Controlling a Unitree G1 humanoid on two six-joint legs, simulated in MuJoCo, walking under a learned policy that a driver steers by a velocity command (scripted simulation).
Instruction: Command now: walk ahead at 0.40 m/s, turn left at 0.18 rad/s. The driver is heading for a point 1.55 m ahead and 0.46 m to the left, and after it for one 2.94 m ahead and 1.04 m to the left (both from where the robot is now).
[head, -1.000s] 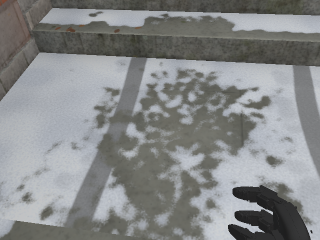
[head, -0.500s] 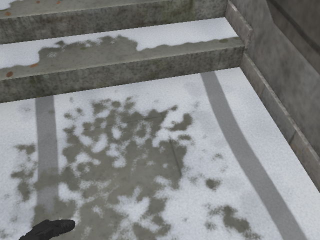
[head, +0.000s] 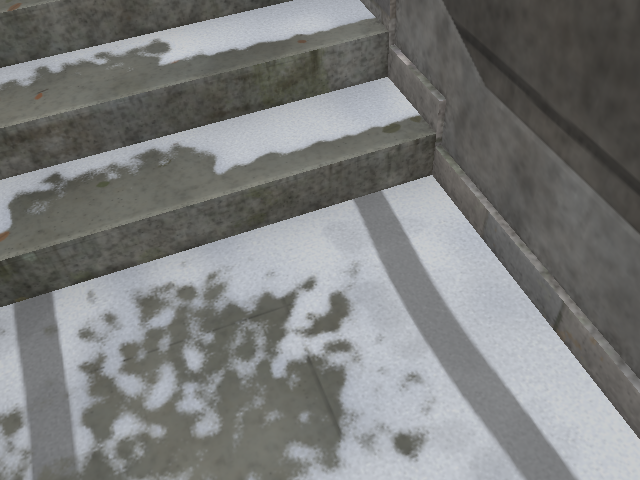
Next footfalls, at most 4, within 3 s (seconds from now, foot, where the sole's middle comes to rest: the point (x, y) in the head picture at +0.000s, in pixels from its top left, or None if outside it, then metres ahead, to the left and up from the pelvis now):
0.26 left None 0.28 0.20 -0.79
0.76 right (313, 440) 0.62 0.11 -0.79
1.28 left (175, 384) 0.76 0.44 -0.79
1.80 right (242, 282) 1.07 0.32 -0.79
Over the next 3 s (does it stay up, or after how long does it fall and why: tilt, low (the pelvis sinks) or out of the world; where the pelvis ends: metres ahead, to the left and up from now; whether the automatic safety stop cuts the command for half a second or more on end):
stays up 1.59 0.40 0.21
